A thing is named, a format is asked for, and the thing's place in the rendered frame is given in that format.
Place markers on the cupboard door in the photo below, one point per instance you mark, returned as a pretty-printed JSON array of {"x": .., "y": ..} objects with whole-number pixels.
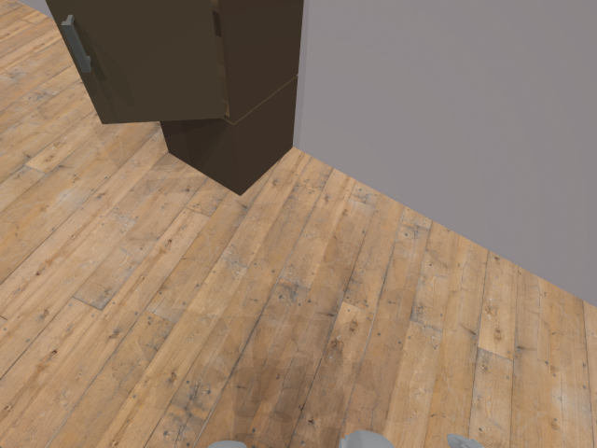
[{"x": 151, "y": 60}]

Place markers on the handle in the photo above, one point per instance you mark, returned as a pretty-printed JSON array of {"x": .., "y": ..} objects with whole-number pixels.
[{"x": 72, "y": 37}]

